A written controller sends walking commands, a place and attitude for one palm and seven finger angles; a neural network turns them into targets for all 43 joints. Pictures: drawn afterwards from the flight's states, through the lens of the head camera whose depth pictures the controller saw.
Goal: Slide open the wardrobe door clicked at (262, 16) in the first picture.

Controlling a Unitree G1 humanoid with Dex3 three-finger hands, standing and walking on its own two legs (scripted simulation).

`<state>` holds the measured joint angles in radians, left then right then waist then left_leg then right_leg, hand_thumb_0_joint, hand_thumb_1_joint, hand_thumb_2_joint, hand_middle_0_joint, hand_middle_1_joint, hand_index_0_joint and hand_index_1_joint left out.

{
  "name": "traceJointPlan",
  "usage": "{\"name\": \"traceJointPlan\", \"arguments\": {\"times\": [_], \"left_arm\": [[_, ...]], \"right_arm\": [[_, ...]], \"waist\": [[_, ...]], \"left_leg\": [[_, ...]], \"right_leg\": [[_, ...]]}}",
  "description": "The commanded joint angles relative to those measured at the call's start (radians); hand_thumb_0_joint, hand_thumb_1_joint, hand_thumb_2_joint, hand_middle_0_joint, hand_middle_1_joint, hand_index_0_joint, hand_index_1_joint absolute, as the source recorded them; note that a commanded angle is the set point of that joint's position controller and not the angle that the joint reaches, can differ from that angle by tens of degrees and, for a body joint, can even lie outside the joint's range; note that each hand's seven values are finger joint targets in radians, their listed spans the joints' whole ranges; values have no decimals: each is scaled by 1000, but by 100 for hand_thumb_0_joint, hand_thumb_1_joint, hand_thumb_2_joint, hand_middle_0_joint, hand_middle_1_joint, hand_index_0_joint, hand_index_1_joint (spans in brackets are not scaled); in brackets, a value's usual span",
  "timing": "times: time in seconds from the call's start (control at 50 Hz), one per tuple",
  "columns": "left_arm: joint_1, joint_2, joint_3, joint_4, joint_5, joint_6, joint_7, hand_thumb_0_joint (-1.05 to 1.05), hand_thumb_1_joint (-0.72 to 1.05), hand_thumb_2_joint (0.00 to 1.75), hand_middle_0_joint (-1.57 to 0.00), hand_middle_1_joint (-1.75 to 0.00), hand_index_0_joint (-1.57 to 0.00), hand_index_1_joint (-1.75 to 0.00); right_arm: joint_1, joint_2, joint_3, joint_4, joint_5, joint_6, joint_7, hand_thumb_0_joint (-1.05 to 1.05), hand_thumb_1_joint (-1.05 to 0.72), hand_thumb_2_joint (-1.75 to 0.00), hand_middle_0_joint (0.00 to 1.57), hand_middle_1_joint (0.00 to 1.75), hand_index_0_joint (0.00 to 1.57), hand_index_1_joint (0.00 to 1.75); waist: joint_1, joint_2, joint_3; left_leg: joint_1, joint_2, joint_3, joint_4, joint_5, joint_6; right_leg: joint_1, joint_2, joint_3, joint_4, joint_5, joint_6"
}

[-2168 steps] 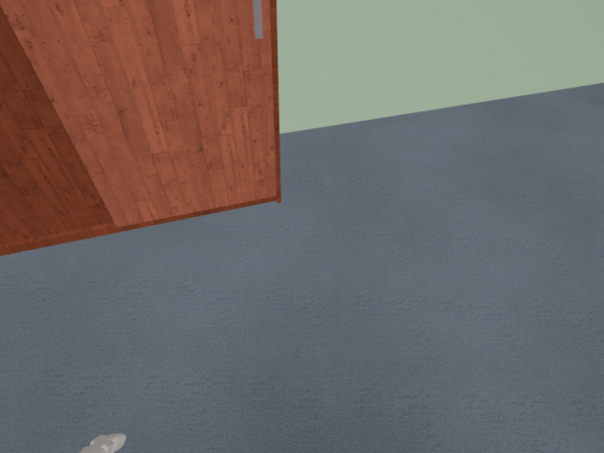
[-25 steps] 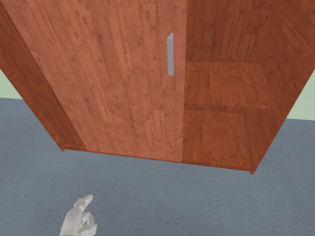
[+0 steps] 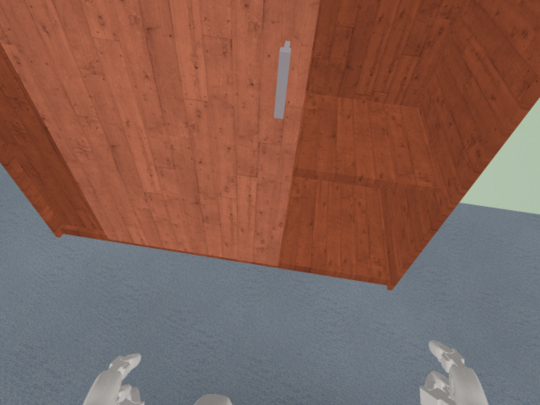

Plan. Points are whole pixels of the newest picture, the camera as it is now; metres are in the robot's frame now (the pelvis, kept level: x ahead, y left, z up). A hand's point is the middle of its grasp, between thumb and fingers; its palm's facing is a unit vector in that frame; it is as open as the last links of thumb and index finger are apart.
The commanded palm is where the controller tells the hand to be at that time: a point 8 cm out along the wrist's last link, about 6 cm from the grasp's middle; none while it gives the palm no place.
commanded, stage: let the arm hang, fingers relaxed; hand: right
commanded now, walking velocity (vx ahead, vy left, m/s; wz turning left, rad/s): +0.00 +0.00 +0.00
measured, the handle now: (283, 80) +0.71 +0.06 +0.12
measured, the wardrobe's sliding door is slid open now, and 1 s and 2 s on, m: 0.46 0.46 0.46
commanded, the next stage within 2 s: look to check the result in 0.92 s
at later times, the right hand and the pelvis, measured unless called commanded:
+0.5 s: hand out of the picture +0.05 -0.19 -0.14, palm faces +0.01 +0.98 -0.22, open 7.3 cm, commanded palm none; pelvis +0.03 +0.00 +0.03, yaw -1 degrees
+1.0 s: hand out of the picture +0.04 -0.18 -0.15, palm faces +0.01 +0.98 -0.19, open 7.3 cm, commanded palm none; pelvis +0.03 -0.01 +0.03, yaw +0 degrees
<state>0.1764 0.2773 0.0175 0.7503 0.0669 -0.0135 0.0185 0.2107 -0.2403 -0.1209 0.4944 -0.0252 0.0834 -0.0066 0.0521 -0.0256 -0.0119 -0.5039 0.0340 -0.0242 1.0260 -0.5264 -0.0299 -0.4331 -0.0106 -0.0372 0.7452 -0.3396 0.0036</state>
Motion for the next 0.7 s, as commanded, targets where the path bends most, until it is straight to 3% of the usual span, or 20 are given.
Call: {"name": "traceJointPlan", "arguments": {"times": [0.0, 0.02, 0.04, 0.06, 0.08, 0.1, 0.12, 0.14, 0.16, 0.18, 0.2, 0.22, 0.24, 0.28, 0.34, 0.4, 0.46, 0.56, 0.68], "left_arm": [[-66, 64, 21, -49, -27, 14, 2, 0, 90, 90, -20, -30, -20, -30], [-24, 30, 18, -48, -43, 26, -2, 0, 90, 90, -20, -30, -20, -30], [14, 39, 24, -13, -40, 37, -13, 0, 90, 90, -20, -30, -20, -30], [3, 19, 28, 15, -35, 40, -3, 0, 90, 90, -20, -30, -20, -30], [19, 24, 34, 36, -33, 34, 2, 0, 90, 90, -20, -30, -20, -30], [45, 18, 40, 53, -33, 29, 6, 0, 90, 90, -20, -30, -20, -30], [79, -2, 35, 79, -38, 30, 6, 0, 90, 90, -20, -30, -20, -30], [108, -20, 29, 113, -42, 30, 6, 0, 90, 90, -20, -30, -20, -30], [137, -28, 22, 147, -44, 22, 6, 0, 90, 90, -20, -30, -20, -30], [118, -1, 19, 165, -39, 8, 13, 0, 90, 90, -20, -30, -20, -30], [72, 23, 18, 167, -35, 8, 20, 0, 90, 90, -20, -30, -20, -30], [57, 15, 17, 179, -40, 10, 27, 0, 90, 90, -20, -30, -20, -30], [77, 4, 11, 202, -43, 9, 28, 0, 90, 90, -20, -30, -20, -30], [91, 6, 10, 231, -47, 9, 34, 0, 90, 90, -20, -30, -20, -30], [99, -4, 10, 264, -50, 9, 34, 0, 90, 90, -20, -30, -20, -30], [100, -5, 6, 294, -49, 11, 31, 0, 90, 90, -20, -30, -20, -30], [99, -12, 2, 315, -49, 9, 28, 0, 90, 90, -20, -30, -20, -30], [108, -21, -2, 344, -49, 5, 28, 0, 90, 90, -20, -30, -20, -30], [112, -27, -5, 359, -48, 5, 29, 0, 90, 90, -20, -30, -20, -30]], "right_arm": [[185, -153, 36, 164, -5, -78, 13, 0, -90, -90, 20, 30, 20, 30], [131, -227, 43, 187, -5, -91, 7, 0, -90, -90, 20, 30, 20, 30], [56, -229, 59, 204, -4, -80, 12, 0, -90, -90, 20, 30, 20, 30], [32, -186, 57, 242, -1, -90, 2, 0, -90, -90, 20, 30, 20, 30], [7, -130, 52, 275, -6, -98, -8, 0, -90, -90, 20, 30, 20, 30], [-10, -83, 43, 286, -15, -101, -18, 0, -90, -90, 20, 30, 20, 30], [-20, -79, 45, 307, -10, -98, -22, 0, -90, -90, 20, 30, 20, 30], [-22, -74, 49, 333, -4, -94, -22, 0, -90, -90, 20, 30, 20, 30], [-11, -66, 57, 363, 8, -93, -22, 0, -90, -90, 20, 30, 20, 30], [36, -36, 68, 390, 19, -94, -18, 0, -90, -90, 20, 30, 20, 30], [57, -19, 79, 411, 21, -90, -16, 0, -90, -90, 20, 30, 20, 30], [42, -28, 82, 437, 19, -87, -18, 0, -90, -90, 20, 30, 20, 30], [27, -37, 85, 460, 21, -85, -18, 0, -90, -90, 20, 30, 20, 30], [30, -39, 90, 495, 23, -83, -18, 0, -90, -90, 20, 30, 20, 30], [34, -35, 98, 538, 20, -83, -20, 0, -90, -90, 20, 30, 20, 30], [30, -27, 105, 567, 17, -80, -21, 0, -90, -90, 20, 30, 20, 30], [32, -26, 108, 588, 17, -82, -22, 0, -90, -90, 20, 30, 20, 30], [39, -22, 107, 608, 17, -87, -25, 0, -90, -90, 20, 30, 20, 30], [42, -14, 106, 618, 17, -84, -26, 0, -90, -90, 20, 30, 20, 30]], "waist": [[-119, 168, -87], [-72, 308, -53], [-44, 90, -54], [-35, 121, 3], [-22, 175, 10], [-10, 151, -23], [-1, 168, -66], [3, 124, -61], [5, 64, -79], [-31, -57, -104], [-62, -70, -97], [-54, -79, -64], [-45, -82, -80], [-46, -60, -87], [-44, 6, -62], [-43, 40, 0], [-44, 41, 23], [-42, 38, 25], [-43, 10, 58]], "left_leg": [[351, 90, -184, -578, 208, 29], [255, 280, -442, -754, 189, 129], [131, 283, -410, -808, -36, 174], [146, 246, -479, -803, 86, 187], [189, 243, -442, -760, 297, 208], [223, 243, -365, -699, 450, 224], [258, 213, -264, -651, 562, 209], [280, 184, -195, -606, 621, 179], [290, 143, -137, -547, 633, 126], [282, 69, -73, -507, 605, 69], [288, 45, -41, -546, 518, 46], [309, 43, -27, -548, 547, 40], [344, 44, -15, -539, 574, 40], [366, 45, -5, -556, 575, 37], [374, 54, -13, -596, 576, 41], [352, 55, -22, -624, 518, 40], [350, 60, -33, -639, 507, 39], [355, 66, -35, -633, 560, 41], [345, 61, -38, -639, 520, 40]], "right_leg": [[-108, -13, 61, -20, -6, -28], [-113, 41, 20, 96, -198, 7], [24, 21, 40, 164, -230, -7], [-42, 30, 43, 220, -157, -8], [-48, 3, 63, 231, -127, -11], [-6, -20, 72, 175, -130, -15], [64, -19, 59, 59, -119, -17], [137, -16, 44, -113, -48, -16], [231, -25, 61, -293, 158, -21], [297, -100, 145, -331, 402, -50], [289, -152, 155, -311, 486, -74], [271, -131, 144, -303, 540, -67], [283, -123, 132, -319, 583, -60], [315, -119, 112, -335, 589, -55], [319, -108, 92, -358, 490, -47], [294, -102, 93, -393, 373, -46], [288, -95, 85, -408, 329, -45], [309, -92, 74, -405, 387, -42], [298, -90, 72, -420, 361, -42]]}}
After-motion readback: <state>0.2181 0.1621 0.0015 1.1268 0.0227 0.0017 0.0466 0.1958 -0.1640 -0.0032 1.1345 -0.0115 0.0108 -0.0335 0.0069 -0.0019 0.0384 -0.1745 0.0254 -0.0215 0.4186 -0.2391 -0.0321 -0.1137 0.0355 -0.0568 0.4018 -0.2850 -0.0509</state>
